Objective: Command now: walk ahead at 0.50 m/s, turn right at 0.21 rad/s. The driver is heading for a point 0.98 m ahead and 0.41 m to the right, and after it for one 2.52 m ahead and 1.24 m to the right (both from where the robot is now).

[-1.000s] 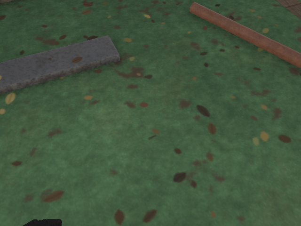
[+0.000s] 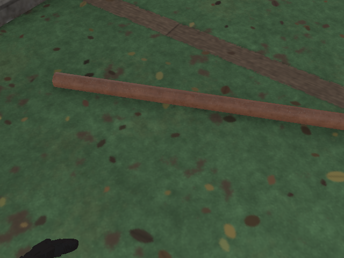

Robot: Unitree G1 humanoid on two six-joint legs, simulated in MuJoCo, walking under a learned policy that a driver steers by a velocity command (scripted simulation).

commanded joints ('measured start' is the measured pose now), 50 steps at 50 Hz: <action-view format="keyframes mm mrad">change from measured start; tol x32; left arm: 1 -94 64 12 -97 -3 -21 -12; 6 358 321 97 20 18 -12 15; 31 407 50 14 81 -10 -37 47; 50 -73 71 21 -55 -6 11 -14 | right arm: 1 -24 -195 -41 -42 16 1 -3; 24 -425 -73 18 -195 -9 -24 24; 31 21 -247 -50 -109 -34 -26 9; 50 -69 -196 -56 -44 6 10 -31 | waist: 1 37 124 33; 7 233 -139 -389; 28 78 -59 -45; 31 19 380 -397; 50 44 99 44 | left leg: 1 -4 277 -143 -61 366 173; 4 -48 216 -52 260 721 113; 6 -640 -5 -61 911 -223 6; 8 -820 62 -201 1053 -218 27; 28 -300 19 -164 199 223 31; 31 391 427 -867 77 -75 265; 40 -195 291 -211 -123 290 188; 50 96 329 -21 -73 384 143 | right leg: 1 56 32 -50 -90 -44 -29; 4 463 114 -112 -194 -28 -97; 6 1039 -289 572 -264 -143 -324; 14 479 -139 206 -507 101 -253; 26 525 -126 206 -407 -8 -171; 32 -162 81 126 617 -477 -8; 50 -47 -6 -48 -26 -61 -45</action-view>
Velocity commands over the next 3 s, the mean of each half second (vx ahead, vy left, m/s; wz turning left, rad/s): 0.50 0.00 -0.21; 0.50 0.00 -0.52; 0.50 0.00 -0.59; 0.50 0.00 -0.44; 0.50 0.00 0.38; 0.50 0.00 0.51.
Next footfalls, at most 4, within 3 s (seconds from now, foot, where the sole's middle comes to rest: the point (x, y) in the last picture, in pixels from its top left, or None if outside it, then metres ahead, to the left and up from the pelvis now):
0.10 right None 0.21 -0.14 -0.78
0.58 left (142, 251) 0.50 0.09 -0.78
1.08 right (219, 203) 0.66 -0.24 -0.78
1.56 left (206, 135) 1.02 -0.25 -0.78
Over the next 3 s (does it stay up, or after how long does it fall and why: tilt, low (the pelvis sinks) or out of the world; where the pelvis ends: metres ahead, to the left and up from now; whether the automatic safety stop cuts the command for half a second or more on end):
stays up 1.36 -0.68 -0.02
